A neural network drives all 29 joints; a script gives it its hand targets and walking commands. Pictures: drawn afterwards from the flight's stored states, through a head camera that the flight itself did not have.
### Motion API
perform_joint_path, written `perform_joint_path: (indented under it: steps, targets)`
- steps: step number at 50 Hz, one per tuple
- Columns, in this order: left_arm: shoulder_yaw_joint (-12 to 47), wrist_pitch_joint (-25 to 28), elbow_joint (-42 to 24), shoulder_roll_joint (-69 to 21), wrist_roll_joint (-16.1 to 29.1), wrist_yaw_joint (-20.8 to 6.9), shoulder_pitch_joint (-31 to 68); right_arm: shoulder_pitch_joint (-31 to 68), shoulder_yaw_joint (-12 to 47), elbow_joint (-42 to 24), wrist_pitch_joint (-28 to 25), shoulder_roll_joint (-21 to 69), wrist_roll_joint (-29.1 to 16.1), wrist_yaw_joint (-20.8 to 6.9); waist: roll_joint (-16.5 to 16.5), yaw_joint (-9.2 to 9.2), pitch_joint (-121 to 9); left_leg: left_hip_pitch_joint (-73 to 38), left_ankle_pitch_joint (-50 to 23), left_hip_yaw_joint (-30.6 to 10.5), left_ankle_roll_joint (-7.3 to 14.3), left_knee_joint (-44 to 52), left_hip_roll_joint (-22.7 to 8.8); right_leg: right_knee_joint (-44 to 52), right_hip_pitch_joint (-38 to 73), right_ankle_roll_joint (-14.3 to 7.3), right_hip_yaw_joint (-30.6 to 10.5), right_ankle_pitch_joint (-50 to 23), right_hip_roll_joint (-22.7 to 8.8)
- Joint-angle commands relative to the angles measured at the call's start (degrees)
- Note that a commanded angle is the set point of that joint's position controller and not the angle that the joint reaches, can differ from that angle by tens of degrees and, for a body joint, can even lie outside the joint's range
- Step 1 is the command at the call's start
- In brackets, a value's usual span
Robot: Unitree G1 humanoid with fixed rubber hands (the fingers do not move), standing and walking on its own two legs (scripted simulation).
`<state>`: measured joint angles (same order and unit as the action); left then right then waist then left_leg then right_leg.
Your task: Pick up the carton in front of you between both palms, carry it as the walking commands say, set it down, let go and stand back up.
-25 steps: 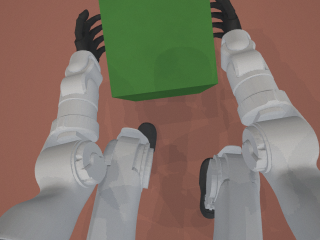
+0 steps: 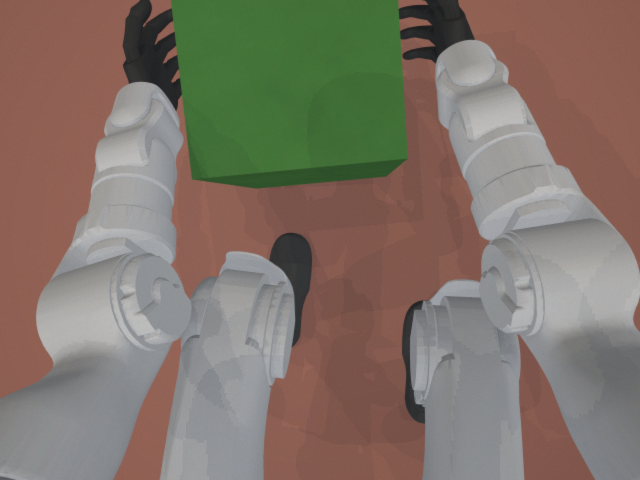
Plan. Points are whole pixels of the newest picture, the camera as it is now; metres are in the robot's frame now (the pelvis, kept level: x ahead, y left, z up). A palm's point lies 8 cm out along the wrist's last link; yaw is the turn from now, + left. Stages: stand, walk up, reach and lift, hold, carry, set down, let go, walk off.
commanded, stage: set down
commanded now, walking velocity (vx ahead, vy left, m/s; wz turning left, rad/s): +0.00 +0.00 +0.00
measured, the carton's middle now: (304, 97) +0.50 +0.11 -0.25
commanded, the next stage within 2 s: let go in 1.60 s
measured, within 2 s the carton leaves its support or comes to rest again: rests again in 0.26 s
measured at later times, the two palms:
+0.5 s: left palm (149, 125) +0.45 +0.28 -0.18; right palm (500, 47) +0.55 -0.10 -0.20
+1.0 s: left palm (66, 106) +0.45 +0.28 -0.06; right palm out of the picture +0.58 -0.09 -0.05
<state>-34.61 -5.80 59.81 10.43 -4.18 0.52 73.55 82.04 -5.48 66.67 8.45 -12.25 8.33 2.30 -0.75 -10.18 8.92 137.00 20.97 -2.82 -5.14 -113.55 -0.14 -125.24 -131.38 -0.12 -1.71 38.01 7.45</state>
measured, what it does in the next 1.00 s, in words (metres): rises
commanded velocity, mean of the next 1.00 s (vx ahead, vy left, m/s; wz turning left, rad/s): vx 0.00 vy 0.00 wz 0.00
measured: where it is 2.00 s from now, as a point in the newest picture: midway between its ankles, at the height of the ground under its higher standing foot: (353, 345)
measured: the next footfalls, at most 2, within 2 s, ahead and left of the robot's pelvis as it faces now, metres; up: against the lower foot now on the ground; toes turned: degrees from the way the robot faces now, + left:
none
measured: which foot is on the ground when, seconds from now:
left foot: down 0.00-1.00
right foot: down 0.00-1.00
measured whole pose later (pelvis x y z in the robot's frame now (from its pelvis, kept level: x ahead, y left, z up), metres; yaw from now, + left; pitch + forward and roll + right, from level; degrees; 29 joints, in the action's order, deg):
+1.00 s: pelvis +0.00 +0.02 +0.07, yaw -1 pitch +45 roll +0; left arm -18.0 -6.2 40.3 7.5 7.3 9.1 56.7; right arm 75.7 -3.4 59.2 8.9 -23.4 -3.0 0.3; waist 2.3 -10.4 3.2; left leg 126.4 20.3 -2.5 -2.5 -102.0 1.5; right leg -111.4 -118.7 1.5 -2.0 37.4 4.6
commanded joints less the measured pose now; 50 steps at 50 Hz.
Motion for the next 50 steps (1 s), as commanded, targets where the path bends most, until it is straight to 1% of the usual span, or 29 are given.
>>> perform_joint_path:
  steps: [1, 7, 11, 13, 15, 16, 18, 20, 22, 24, 26, 28, 32, 34, 37, 38, 40, 43, 46, 50]
  targets:
    - [10.4, -1.1, 1.4, -36.0, 0.7, -8.1, 16.5, 20.7, 5.5, -5.7, -3.0, 27.1, -0.7, -6.6, 11.8, 2.81, -42.7, -29.9, -8.6, 6.4, 1.3, -0.7, 3.9, 17.7, 13.6, -1.3, -0.7, -12.6, -0.8]
    - [9.0, -0.5, 2.7, -32.4, 0.4, -7.4, 15.8, 19.4, 4.0, -3.9, -2.9, 22.9, 0.3, -6.4, 11.1, 3.38, -40.3, -29.7, -7.7, 6.0, 1.3, -0.9, 3.7, 17.1, 12.6, -1.5, -0.8, -11.5, -1.2]
    - [8.2, 1.0, 3.5, -27.2, 1.6, -6.1, 14.7, 19.6, 4.3, -3.3, -3.4, 17.2, 0.0, -5.4, 10.9, 2.87, -40.9, -31.3, -8.5, 6.2, 0.9, -1.7, 3.2, 16.4, 14.0, -1.0, -0.9, -12.0, -1.8]
    - [6.4, 2.5, 3.8, -18.2, 2.2, -3.9, 10.5, 18.5, 4.1, -3.3, -4.0, 7.5, -0.6, -3.3, 10.7, 2.30, -42.1, -33.0, -9.8, 6.5, 0.5, -2.1, 2.5, 16.0, 15.5, -0.3, -0.8, -12.3, -2.6]
    - [4.8, 4.8, 4.6, -3.7, 4.1, 0.0, 4.0, 15.6, 4.0, -2.9, -4.8, -7.8, -2.5, 0.1, 10.5, 1.49, -43.4, -35.1, -11.6, 6.7, -0.2, -2.1, 1.4, 15.9, 16.7, 0.6, -0.9, -12.2, -3.7]
    - [5.4, 5.9, 4.5, 1.8, 5.9, 1.8, 2.6, 14.7, 5.0, -2.6, -5.2, -12.6, -4.1, 1.5, 10.7, 1.11, -44.1, -36.0, -12.7, 6.6, -0.3, -1.9, 0.9, 16.0, 17.0, 0.9, -1.3, -12.5, -4.4]
    - [7.8, 7.5, 4.2, 5.2, 9.6, 3.4, 2.9, 15.5, 7.9, -2.0, -5.5, -13.2, -7.6, 2.0, 11.6, 0.32, -45.2, -36.5, -14.6, 6.2, 0.1, -1.8, 0.2, 16.2, 17.2, 1.0, -2.1, -13.8, -5.4]
    - [10.9, 8.7, 4.1, 6.4, 13.0, 3.8, 4.7, 17.6, 10.7, -3.8, -5.9, -12.8, -11.0, 1.5, 13.0, -0.88, -46.0, -35.9, -15.9, 6.3, 0.7, -1.9, -0.3, 15.9, 18.3, 0.9, -2.8, -14.9, -6.1]
    - [13.4, 9.6, 3.6, 6.9, 15.4, 3.9, 5.7, 19.2, 13.7, -5.5, -6.2, -11.3, -14.0, 0.7, 14.6, -2.34, -47.5, -35.2, -17.2, 6.4, 1.1, -1.8, -0.8, 15.6, 20.0, 1.0, -3.4, -16.1, -6.6]
    - [14.8, 10.1, 2.8, 6.9, 16.6, 3.9, 5.5, 20.2, 15.8, -7.3, -6.3, -10.0, -16.1, 0.0, 15.4, -3.55, -49.4, -35.5, -18.3, 6.5, 1.3, -1.5, -1.1, 15.3, 21.6, 1.3, -3.5, -16.9, -6.7]
    - [15.0, 10.2, 1.5, 7.2, 17.1, 4.2, 4.7, 20.3, 16.3, -8.6, -6.1, -10.3, -17.1, -0.3, 15.3, -4.22, -51.8, -37.3, -19.3, 6.6, 1.4, -1.2, -1.3, 15.1, 23.0, 1.5, -3.1, -17.0, -6.7]
    - [14.8, 10.1, -0.8, 7.6, 17.5, 4.7, 3.7, 19.1, 15.6, -9.4, -5.8, -11.4, -17.2, -0.1, 14.8, -4.19, -55.2, -40.3, -20.2, 6.7, 1.3, -0.5, -1.2, 15.3, 24.5, 1.6, -2.5, -16.9, -6.5]
    - [14.6, 9.0, -6.4, 8.1, 17.9, 5.8, -0.1, 16.0, 12.9, -11.8, -4.8, -13.4, -15.4, 1.3, 14.4, -3.09, -64.0, -47.7, -21.7, 7.0, 1.4, 1.1, -0.4, 16.2, 28.0, 1.7, -0.4, -16.2, -5.7]
    - [14.2, 8.1, -10.6, 8.5, 17.2, 6.6, -2.0, 15.0, 10.7, -14.2, -4.2, -14.5, -14.2, 1.9, 14.1, -2.69, -68.6, -51.6, -21.6, 7.4, 1.5, 2.4, 0.3, 17.2, 29.8, 1.5, 0.9, -15.2, -5.0]
    - [13.6, 6.0, -19.0, 9.3, 15.2, 8.0, -4.0, 13.7, 7.5, -18.5, -2.6, -16.0, -12.8, 2.3, 12.2, -3.18, -75.6, -57.9, -20.7, 8.6, 1.5, 5.4, 1.3, 19.2, 33.0, 1.0, 2.7, -13.6, -3.5]
    - [13.7, 5.1, -21.3, 9.0, 14.5, 8.3, -4.3, 13.1, 6.5, -19.1, -1.8, -16.4, -12.6, 2.2, 11.4, -3.32, -75.7, -58.9, -19.5, 8.9, 1.4, 6.6, 1.6, 20.1, 33.0, 0.7, 3.3, -12.3, -3.1]
    - [14.2, 3.2, -23.8, 7.8, 13.6, 8.8, -4.9, 11.9, 4.7, -18.6, -0.5, -16.7, -12.2, 1.6, 9.8, -3.25, -72.3, -58.7, -16.3, 9.0, 1.2, 9.0, 1.9, 21.8, 30.9, 0.2, 4.0, -9.0, -2.7]
    - [15.3, 1.5, -24.6, 5.0, 12.5, 8.7, -5.5, 10.0, 2.9, -15.9, 0.1, -16.2, -11.8, 0.1, 7.5, -2.76, -65.3, -57.2, -12.4, 8.4, 0.8, 12.1, 2.0, 24.3, 26.5, -0.3, 4.1, -5.4, -2.5]
    - [16.4, 0.8, -25.1, 2.6, 11.8, 8.6, -6.4, 8.4, 1.8, -13.4, -0.2, -16.0, -11.7, -1.4, 5.9, -2.47, -62.8, -58.0, -11.2, 7.9, 0.5, 14.7, 2.0, 26.7, 24.4, -0.7, 4.0, -4.5, -2.3]
    - [16.4, 0.1, -26.2, 1.0, 10.6, 8.6, -8.9, 6.5, 0.3, -12.1, -0.7, -16.6, -10.7, -2.9, 5.5, -2.24, -63.5, -60.9, -12.0, 7.6, 0.3, 17.9, 2.4, 30.0, 24.7, -0.7, 4.3, -5.0, -2.1]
